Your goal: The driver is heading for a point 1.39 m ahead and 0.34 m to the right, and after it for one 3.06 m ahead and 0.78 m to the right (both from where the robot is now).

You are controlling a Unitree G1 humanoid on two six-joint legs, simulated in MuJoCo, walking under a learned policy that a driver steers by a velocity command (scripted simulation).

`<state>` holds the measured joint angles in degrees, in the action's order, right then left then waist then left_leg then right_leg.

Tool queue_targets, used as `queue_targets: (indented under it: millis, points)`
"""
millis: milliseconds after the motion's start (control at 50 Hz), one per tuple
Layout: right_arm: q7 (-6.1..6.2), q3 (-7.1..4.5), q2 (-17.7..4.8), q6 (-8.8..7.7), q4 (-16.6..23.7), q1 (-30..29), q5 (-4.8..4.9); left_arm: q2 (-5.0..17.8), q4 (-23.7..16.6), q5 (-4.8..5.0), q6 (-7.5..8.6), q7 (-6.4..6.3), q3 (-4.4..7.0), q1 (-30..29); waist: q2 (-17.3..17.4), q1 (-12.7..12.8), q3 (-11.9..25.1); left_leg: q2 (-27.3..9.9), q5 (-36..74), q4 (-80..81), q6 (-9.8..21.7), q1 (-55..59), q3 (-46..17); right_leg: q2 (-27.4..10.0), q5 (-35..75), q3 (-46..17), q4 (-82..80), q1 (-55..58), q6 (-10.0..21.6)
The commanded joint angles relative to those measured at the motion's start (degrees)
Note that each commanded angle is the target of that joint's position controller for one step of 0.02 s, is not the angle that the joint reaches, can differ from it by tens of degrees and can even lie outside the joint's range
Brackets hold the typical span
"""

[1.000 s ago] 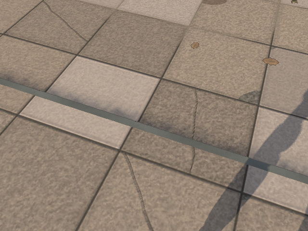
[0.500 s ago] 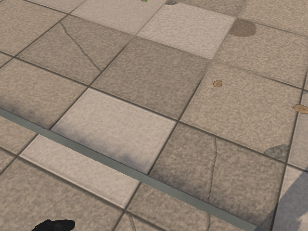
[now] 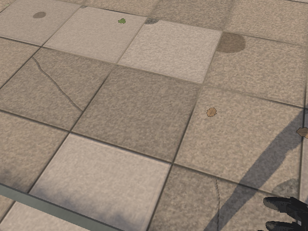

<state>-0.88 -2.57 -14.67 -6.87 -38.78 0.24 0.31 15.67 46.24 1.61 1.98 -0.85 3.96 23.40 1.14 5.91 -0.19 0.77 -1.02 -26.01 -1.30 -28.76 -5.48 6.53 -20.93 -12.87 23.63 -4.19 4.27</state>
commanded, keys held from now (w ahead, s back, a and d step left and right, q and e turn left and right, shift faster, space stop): w+e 0.68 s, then w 0.32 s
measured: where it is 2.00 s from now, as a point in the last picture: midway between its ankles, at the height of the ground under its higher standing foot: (261, 155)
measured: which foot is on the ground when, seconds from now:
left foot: up 0.00-0.02, down 0.04-0.58, up 0.60-0.96, down 0.98-1.00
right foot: down 0.00-0.04, up 0.06-0.52, down 0.54-1.00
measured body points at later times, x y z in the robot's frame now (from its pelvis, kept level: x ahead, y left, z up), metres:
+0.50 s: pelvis +0.25 -0.03 -0.01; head +0.28 -0.04 +0.44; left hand +0.54 +0.13 -0.08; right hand +0.18 -0.32 -0.13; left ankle +0.14 +0.13 -0.74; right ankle +0.35 -0.19 -0.72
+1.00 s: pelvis +0.56 -0.16 -0.04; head +0.57 -0.15 +0.41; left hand +0.71 +0.09 -0.16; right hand +0.65 -0.47 -0.10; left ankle +0.75 -0.13 -0.77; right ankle +0.37 -0.20 -0.74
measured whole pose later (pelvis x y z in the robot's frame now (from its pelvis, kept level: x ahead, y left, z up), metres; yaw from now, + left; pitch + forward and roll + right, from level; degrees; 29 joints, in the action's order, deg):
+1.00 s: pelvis +0.56 -0.16 -0.04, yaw -31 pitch +0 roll -2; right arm -3.0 -1.6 -15.7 -9.6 -41.2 3.9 -1.1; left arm 15.3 44.7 0.9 4.4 -0.8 5.4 24.8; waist 1.9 5.4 0.0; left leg -1.8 12.1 -25.4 1.9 -25.7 -2.6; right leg 4.3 -12.0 -4.5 36.3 -3.7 5.3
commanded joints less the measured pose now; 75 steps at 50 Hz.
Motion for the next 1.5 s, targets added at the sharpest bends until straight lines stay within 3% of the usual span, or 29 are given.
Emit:
queue_targets:
  millis: [20,40,60,80,100,120,180,460,520,560,580,600,660,720,820,900,980,1000,1020,1040,1060,1100,1140,1240,1400,1420,1440,1460,1500]
  points:
    - [0.45,-3.42,-9.1,-1.77,2.4,6.1,-0.18,7.4,-4.4,-0.24,0.21,-0.3,1.75,-2.7,-8.3,-7.7,4.8,-1.3,-1.6,3.0,3.6,17.6,0.5,-11.0,23.6,-11.2,5.8,-4.9,4.3]
    - [1.02,-4.35,-12.3,-1.77,1.5,15.3,-1.09,4.6,-5.7,-1.06,0.53,0.0,0.71,-3.8,-3.7,-12.0,12.3,-10.3,-3.9,0.9,7.5,32.3,-7.4,-7.8,18.5,-6.4,20.6,-12.1,2.2]
    - [0.96,-5.41,-16.3,-0.76,-0.5,21.2,-1.49,0.9,-7.2,0.24,1.07,-0.04,-0.47,4.2,14.4,-9.3,20.1,-23.2,-12.7,3.4,16.8,51.0,-31.1,0.1,-8.0,1.8,38.5,-31.6,-1.5]
    - [0.67,-4.46,-11.7,-0.28,-0.3,20.8,-0.02,6.0,-6.4,0.64,1.25,-0.12,0.14,4.6,13.9,-9.7,17.2,-25.4,-23.6,6.5,16.9,49.5,-38.8,-4.5,-13.1,1.9,47.0,-39.9,-2.2]
    - [0.84,-3.48,-8.1,0.04,0.3,18.3,0.06,9.3,-6.8,0.45,0.98,-0.06,1.13,-0.9,7.5,-11.0,9.3,-22.6,-23.7,7.8,14.4,42.5,-30.7,-6.6,-7.8,2.3,49.8,-42.2,-2.8]
    - [0.82,-2.98,-7.2,0.42,0.5,15.5,-0.43,9.0,-7.4,-0.03,0.67,-0.09,1.26,-4.1,3.0,-10.1,4.5,-20.0,-17.7,8.9,12.7,35.3,-23.1,-8.5,-3.2,4.3,49.4,-40.8,-3.3]
    - [0.52,-2.25,-5.2,0.49,-0.5,11.8,-1.06,6.5,-8.8,0.06,0.02,0.79,1.49,-5.6,5.1,-6.7,-0.5,-15.0,-7.0,13.6,11.3,22.8,-10.5,-12.3,2.0,5.7,43.3,-35.6,-3.7]
    - [1.23,-4.36,-12.0,1.46,-6.6,17.5,0.88,4.3,-15.9,0.13,0.86,4.6,0.68,-22.7,1.9,-11.0,-3.6,-17.0,6.8,10.7,9.4,33.7,10.2,-12.4,24.3,11.0,14.3,-38.2,-1.4]
    - [1.48,-5.27,-14.5,2.51,-6.0,16.2,1.34,6.5,-16.5,-0.3,0.53,5.03,1.94,-19.1,3.9,-7.6,-1.3,-17.1,27.0,1.9,7.5,33.0,13.6,-8.2,13.1,16.3,12.7,-27.6,1.6]
    - [1.53,-4.93,-13.5,2.88,-5.1,16.9,1.89,11.7,-12.4,-0.22,0.25,3.97,5.05,-4.7,1.3,0.0,7.0,-12.6,32.9,-21.6,4.2,22.0,17.4,-3.6,15.6,18.2,8.2,-2.0,5.6]
    - [1.27,-3.23,-9.8,2.04,-2.1,16.8,1.07,16.9,-11.2,-0.63,0.42,2.99,6.75,1.7,-9.6,2.7,12.4,-6.4,11.7,-44.1,-0.1,-1.4,18.3,-14.8,7.5,-3.6,3.5,18.0,13.4]
    - [0.75,-2.32,-8.2,0.1,-0.3,14.3,0.67,16.2,-11.2,-0.58,0.97,3.02,5.8,1.8,-17.1,1.4,17.0,-0.2,-27.5,-54.0,0.5,-10.8,8.0,-20.6,6.4,-22.1,-3.7,23.1,16.4]
    - [0.35,-2.19,-9.2,-1.49,2.5,6.3,0.69,11.0,-11.4,-0.44,1.54,3.45,3.6,-4.6,-3.4,-1.9,5.4,-4.8,-24.5,-44.1,3.8,-12.1,2.1,-18.7,16.5,-15.6,-6.6,7.9,12.8]
    - [0.01,-2.02,-8.1,-0.68,0.4,9.9,-0.31,8.0,-12.6,-1.71,1.9,2.0,2.57,-10.7,-5.4,-5.8,2.7,-6.8,-18.5,-34.6,2.3,-4.7,2.6,-16.5,24.8,-10.3,-10.5,-3.1,13.1]
    - [-0.85,-0.35,-5.3,-2.86,0.5,2.2,-1.59,7.3,-8.5,-0.63,2.68,-0.6,2.58,-6.6,-5.1,-2.6,-2.5,-4.8,12.0,-7.8,0.6,1.3,4.5,-10.7,25.0,1.3,-12.2,-11.7,10.5]
    - [-2.49,-0.22,-5.7,-3.76,1.3,0.2,-0.97,7.2,-5.4,0.02,3.67,-0.19,2.95,-2.5,-5.2,-1.1,-3.4,-3.3,27.7,1.1,2.9,7.0,2.2,-11.8,10.5,0.0,-6.7,-13.5,7.9]
    - [-1.82,-1.35,-7.4,-2.63,-2.2,9.4,-1.24,4.1,-4.7,-1.05,3.01,-0.12,2.45,-1.8,-1.8,-5.9,-0.3,-3.8,19.4,1.1,3.7,15.9,2.0,-11.5,8.8,0.2,8.0,-11.5,4.3]
    - [-1.57,-2.09,-9.5,-2.51,-3.5,14.4,-1.84,1.9,-5.0,-1.37,2.84,0.37,1.75,-0.6,4.6,-7.9,3.0,-6.5,28.4,-1.8,4.7,25.8,1.5,-6.7,6.9,3.8,20.5,-16.5,1.7]
    - [-1.32,-2.28,-10.2,-1.97,-4.8,23.0,-2.71,0.4,-5.2,-0.58,2.94,0.92,0.77,2.5,16.9,-10.8,11.9,-18.5,35.3,-4.9,13.2,44.5,-12.1,-1.7,-15.3,6.3,44.4,-30.3,-2.5]
    - [-1.49,-1.95,-9.1,-0.88,-5.8,27.8,-1.11,2.6,-3.7,-0.9,2.69,0.67,0.64,6.9,14.1,-11.0,16.6,-20.1,30.5,-7.3,14.3,51.1,-18.4,-2.9,-19.1,1.4,53.9,-36.7,-3.7]
    - [-1.41,-3.37,-13.0,0.2,-6.6,29.0,0.85,4.8,-4.4,0.06,2.88,0.69,0.99,7.1,13.3,-10.6,18.1,-23.0,9.8,-3.7,18.3,52.3,-26.4,-3.5,-16.3,1.5,58.8,-43.5,-4.5]
    - [-0.55,-2.65,-10.6,1.34,-3.8,18.5,-0.54,7.7,-7.3,0.72,2.09,-0.36,1.47,-4.4,3.2,-10.2,8.8,-22.4,-14.3,7.6,19.0,35.1,-31.3,-9.3,-2.8,6.7,54.9,-46.2,-5.1]
    - [-0.49,-1.57,-8.4,1.54,-3.6,13.4,-1.64,6.1,-7.8,-0.66,0.83,-0.33,1.29,-5.9,3.8,-6.7,3.2,-19.1,-13.8,10.6,17.7,18.6,-26.2,-12.1,-1.4,6.7,48.1,-37.8,-5.0]
    - [0.49,-2.53,-10.2,1.45,-5.3,13.6,0.08,0.7,-7.7,-1.72,1.79,0.62,-0.64,-10.4,4.4,-6.8,2.8,-12.2,-3.8,14.5,14.0,10.4,-7.6,-11.7,10.2,10.7,22.6,-24.9,-3.7]
    - [0.1,-2.53,-10.5,3.16,-8.9,18.4,1.79,4.2,-9.1,-1.08,2.66,1.57,0.15,-14.9,3.0,-6.4,1.2,-12.4,-10.4,8.9,10.2,13.1,-6.6,-7.9,14.8,13.3,4.9,-12.0,-1.7]
    - [0.14,-1.89,-8.8,3.25,-8.9,18.1,1.38,6.0,-7.8,-1.15,2.69,1.08,1.09,-9.6,2.3,-3.7,3.1,-10.1,-9.1,3.4,8.5,10.3,-5.4,-8.8,13.3,12.1,3.8,-4.2,-0.6]
    - [0.0,-0.55,-4.8,2.99,-7.8,17.1,0.4,10.4,-6.9,-2.05,2.73,0.37,2.43,-1.2,-5.0,0.2,8.2,-4.8,-13.1,-13.6,5.3,3.2,-0.3,-18.7,10.6,1.1,1.0,7.1,2.8]
    - [0.21,0.45,-1.8,1.71,-6.1,21.2,0.55,15.9,-6.1,-2.16,1.93,0.35,3.73,3.1,-19.8,-0.7,12.5,1.0,-29.3,-31.3,2.4,-13.6,5.7,-30.8,0.3,-19.2,-5.1,18.8,10.0]
    - [0.4,-1.8,-9.4,1.35,-5.7,16.4,1.72,9.5,-5.9,-1.74,2.7,0.79,1.88,1.7,-10.9,0.2,5.6,-2.7,-25.9,-42.9,3.2,-21.7,-1.6,-28.3,-8.9,-18.5,-8.2,12.5,8.7]
Velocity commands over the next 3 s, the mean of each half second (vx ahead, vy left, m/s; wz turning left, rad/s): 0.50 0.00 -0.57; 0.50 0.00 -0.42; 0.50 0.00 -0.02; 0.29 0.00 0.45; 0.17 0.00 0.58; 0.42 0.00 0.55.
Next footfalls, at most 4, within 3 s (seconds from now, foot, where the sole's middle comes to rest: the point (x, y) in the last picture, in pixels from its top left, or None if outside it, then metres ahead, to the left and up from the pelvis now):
0.04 left None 0.18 0.13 -0.77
0.54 right None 0.39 -0.21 -0.79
0.98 left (210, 175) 0.77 -0.14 -0.82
1.44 right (275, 180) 0.78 -0.45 -0.82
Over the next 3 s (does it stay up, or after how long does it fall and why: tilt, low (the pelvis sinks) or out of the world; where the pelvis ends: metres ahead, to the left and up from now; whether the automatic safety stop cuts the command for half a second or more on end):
stays up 1.20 -0.32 -0.05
